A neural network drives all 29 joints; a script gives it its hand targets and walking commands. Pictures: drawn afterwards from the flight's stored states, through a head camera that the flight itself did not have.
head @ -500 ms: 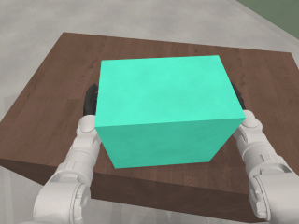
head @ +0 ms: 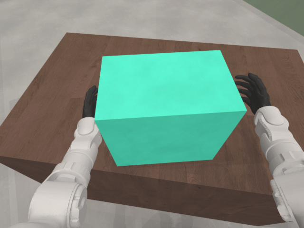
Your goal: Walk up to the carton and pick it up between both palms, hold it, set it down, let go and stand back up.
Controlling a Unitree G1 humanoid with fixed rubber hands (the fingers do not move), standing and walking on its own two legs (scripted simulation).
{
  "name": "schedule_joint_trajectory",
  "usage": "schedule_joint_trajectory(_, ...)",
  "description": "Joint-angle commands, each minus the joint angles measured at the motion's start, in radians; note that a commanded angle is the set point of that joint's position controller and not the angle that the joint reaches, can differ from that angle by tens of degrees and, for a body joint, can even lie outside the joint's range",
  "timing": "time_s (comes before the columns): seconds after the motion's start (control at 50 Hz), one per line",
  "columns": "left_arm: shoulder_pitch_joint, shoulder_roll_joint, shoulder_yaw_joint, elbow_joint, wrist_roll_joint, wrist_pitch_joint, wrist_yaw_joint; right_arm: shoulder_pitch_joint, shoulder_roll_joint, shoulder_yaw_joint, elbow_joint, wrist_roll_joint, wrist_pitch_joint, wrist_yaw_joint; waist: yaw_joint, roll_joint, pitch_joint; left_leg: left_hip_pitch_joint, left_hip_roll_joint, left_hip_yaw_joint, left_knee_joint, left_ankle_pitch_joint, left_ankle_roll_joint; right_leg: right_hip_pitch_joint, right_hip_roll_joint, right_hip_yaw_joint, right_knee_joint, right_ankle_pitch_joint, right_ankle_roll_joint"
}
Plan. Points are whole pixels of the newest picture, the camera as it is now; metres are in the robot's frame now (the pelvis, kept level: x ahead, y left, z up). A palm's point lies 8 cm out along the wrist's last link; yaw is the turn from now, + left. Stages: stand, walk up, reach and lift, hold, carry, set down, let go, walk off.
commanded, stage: set down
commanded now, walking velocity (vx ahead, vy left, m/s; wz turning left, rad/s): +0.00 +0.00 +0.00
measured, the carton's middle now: (163, 113) +0.44 +0.02 +0.03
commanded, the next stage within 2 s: none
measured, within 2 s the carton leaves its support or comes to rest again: neither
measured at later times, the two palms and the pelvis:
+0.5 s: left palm (82, 134) +0.33 +0.22 +0.06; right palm (279, 130) +0.38 -0.24 +0.09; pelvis -0.02 -0.01 +0.00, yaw +0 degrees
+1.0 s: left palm (69, 158) +0.28 +0.23 +0.04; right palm (286, 161) +0.33 -0.27 +0.05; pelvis -0.01 -0.01 +0.01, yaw +0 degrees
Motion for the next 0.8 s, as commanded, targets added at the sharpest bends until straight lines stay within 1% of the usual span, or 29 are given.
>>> schedule_joint_trajectory(0.0,-0.173,0.210,0.004,-0.224,0.016,-0.012,-0.021,-0.274,-0.190,0.009,-0.100,0.086,-0.033,0.023,0.124,-0.039,-0.653,0.327,-0.007,0.085,0.073,0.546,-0.044,0.493,0.058,-0.001,0.059,0.457,0.011)
schedule_joint_trajectory(0.04,-0.137,0.201,0.002,-0.260,0.025,-0.007,-0.021,-0.238,-0.196,0.001,-0.117,0.085,-0.036,0.023,0.108,-0.038,-0.628,0.337,-0.008,0.083,0.064,0.539,-0.041,0.517,0.058,-0.001,0.053,0.466,0.013)
schedule_joint_trajectory(0.08,-0.152,0.204,0.004,-0.279,0.025,-0.008,-0.021,-0.248,-0.199,-0.009,-0.142,0.080,-0.034,0.021,0.106,-0.042,-0.607,0.326,-0.011,0.084,0.056,0.502,-0.038,0.527,0.056,0.003,0.051,0.431,0.014)
schedule_joint_trajectory(0.12,-0.152,0.198,-0.008,-0.301,0.020,-0.013,-0.017,-0.238,-0.198,-0.017,-0.156,0.077,-0.034,0.021,0.092,-0.043,-0.560,0.315,-0.012,0.083,0.043,0.448,-0.035,0.535,0.055,0.004,0.048,0.388,0.014)
schedule_joint_trajectory(0.14,-0.153,0.200,-0.013,-0.291,0.015,-0.012,-0.016,-0.239,-0.199,-0.019,-0.160,0.075,-0.030,0.022,0.089,-0.047,-0.526,0.308,-0.013,0.083,0.036,0.410,-0.031,0.529,0.054,0.006,0.043,0.345,0.014)
schedule_joint_trajectory(0.18,-0.150,0.191,-0.034,-0.311,0.001,-0.015,-0.011,-0.225,-0.203,-0.030,-0.164,0.074,-0.025,0.026,0.075,-0.043,-0.487,0.313,-0.010,0.078,0.026,0.359,-0.028,0.514,0.052,0.006,0.035,0.284,0.009)
schedule_joint_trajectory(0.24,-0.167,0.193,-0.053,-0.300,-0.018,-0.013,-0.002,-0.222,-0.201,-0.034,-0.166,0.078,-0.012,0.036,0.071,-0.041,-0.403,0.325,-0.009,0.073,0.013,0.265,-0.021,0.472,0.048,0.008,0.017,0.148,0.003)
schedule_joint_trajectory(0.26,-0.151,0.189,-0.063,-0.303,-0.022,-0.010,0.002,-0.200,-0.203,-0.033,-0.158,0.082,-0.007,0.040,0.063,-0.043,-0.370,0.340,-0.008,0.068,0.005,0.231,-0.018,0.461,0.048,0.006,0.009,0.110,0.001)
schedule_joint_trajectory(0.28,-0.152,0.192,-0.065,-0.290,-0.027,-0.006,0.005,-0.197,-0.200,-0.033,-0.153,0.082,-0.001,0.043,0.064,-0.044,-0.334,0.340,-0.009,0.067,0.001,0.198,-0.016,0.449,0.045,0.008,0.003,0.068,-0.001)
schedule_joint_trajectory(0.3,-0.145,0.185,-0.072,-0.297,-0.032,0.000,0.009,-0.184,-0.203,-0.037,-0.152,0.082,0.003,0.048,0.058,-0.045,-0.314,0.348,-0.008,0.060,-0.004,0.166,-0.013,0.439,0.046,0.007,0.000,0.033,-0.003)
schedule_joint_trajectory(0.38,-0.126,0.185,-0.071,-0.264,-0.037,0.021,0.016,-0.152,-0.192,-0.036,-0.139,0.071,0.019,0.057,0.057,-0.073,-0.212,0.340,-0.008,0.058,-0.019,0.070,0.002,0.443,0.034,0.016,-0.016,-0.064,-0.004)
schedule_joint_trajectory(0.44,-0.083,0.171,-0.074,-0.279,-0.031,0.030,0.019,-0.103,-0.183,-0.041,-0.142,0.063,0.016,0.060,0.045,-0.083,-0.189,0.345,-0.007,0.055,-0.025,0.059,0.009,0.470,0.026,0.021,-0.024,-0.064,-0.001)
schedule_joint_trajectory(0.46,-0.074,0.171,-0.067,-0.284,-0.028,0.030,0.019,-0.094,-0.179,-0.041,-0.153,0.061,0.012,0.061,0.047,-0.088,-0.190,0.338,-0.009,0.058,-0.025,0.056,0.012,0.483,0.024,0.026,-0.025,-0.068,0.001)
schedule_joint_trajectory(0.48,-0.066,0.166,-0.071,-0.309,-0.025,0.026,0.020,-0.078,-0.179,-0.047,-0.162,0.060,0.006,0.062,0.039,-0.082,-0.201,0.344,-0.010,0.056,-0.024,0.059,0.011,0.495,0.020,0.028,-0.025,-0.060,0.002)
schedule_joint_trajectory(0.5,-0.053,0.168,-0.069,-0.320,-0.026,0.026,0.020,-0.069,-0.181,-0.052,-0.185,0.059,-0.001,0.062,0.037,-0.094,-0.208,0.337,-0.012,0.058,-0.021,0.068,0.013,0.513,0.018,0.032,-0.023,-0.047,0.004)
schedule_joint_trajectory(0.52,-0.031,0.166,-0.072,-0.347,-0.025,0.023,0.020,-0.052,-0.186,-0.061,-0.202,0.056,-0.009,0.060,0.027,-0.094,-0.222,0.338,-0.013,0.056,-0.021,0.076,0.012,0.534,0.018,0.033,-0.020,-0.023,0.005)
schedule_joint_trajectory(0.54,-0.032,0.169,-0.068,-0.350,-0.025,0.021,0.019,-0.050,-0.185,-0.063,-0.215,0.056,-0.016,0.058,0.026,-0.103,-0.227,0.332,-0.015,0.059,-0.017,0.085,0.013,0.549,0.015,0.037,-0.020,-0.013,0.007)
schedule_joint_trajectory(0.58,0.005,0.167,-0.072,-0.394,-0.024,0.020,0.019,-0.021,-0.201,-0.086,-0.253,0.053,-0.035,0.057,0.010,-0.105,-0.236,0.337,-0.017,0.058,-0.016,0.107,0.012,0.573,0.014,0.037,-0.018,0.023,0.009)
schedule_joint_trajectory(0.6,0.029,0.160,-0.077,-0.406,-0.025,0.018,0.019,-0.005,-0.205,-0.090,-0.264,0.056,-0.044,0.058,0.005,-0.106,-0.236,0.340,-0.018,0.056,-0.018,0.113,0.012,0.579,0.015,0.034,-0.015,0.037,0.008)
schedule_joint_trajectory(0.68,0.060,0.143,-0.083,-0.446,-0.027,0.023,0.024,0.031,-0.218,-0.121,-0.280,0.047,-0.061,0.065,-0.019,-0.101,-0.193,0.339,-0.020,0.052,-0.025,0.092,0.011,0.560,0.019,0.029,-0.021,0.016,0.001)
schedule_joint_trajectory(0.72,0.102,0.131,-0.089,-0.492,-0.032,0.022,0.027,0.072,-0.227,-0.135,-0.303,0.042,-0.070,0.070,-0.032,-0.110,-0.192,0.354,-0.018,0.046,-0.028,0.095,0.013,0.566,0.020,0.026,-0.021,0.030,-0.001)
schedule_joint_trajectory(0.76,0.158,0.118,-0.089,-0.525,-0.029,0.026,0.029,0.124,-0.232,-0.138,-0.308,0.045,-0.077,0.076,-0.039,-0.109,-0.179,0.373,-0.019,0.044,-0.029,0.121,0.012,0.571,0.026,0.021,-0.023,0.063,-0.006)
schedule_joint_trajectory(0.78,0.162,0.118,-0.084,-0.531,-0.025,0.031,0.028,0.133,-0.234,-0.142,-0.305,0.045,-0.077,0.078,-0.045,-0.108,-0.174,0.377,-0.019,0.041,-0.030,0.119,0.012,0.571,0.024,0.024,-0.026,0.057,-0.008)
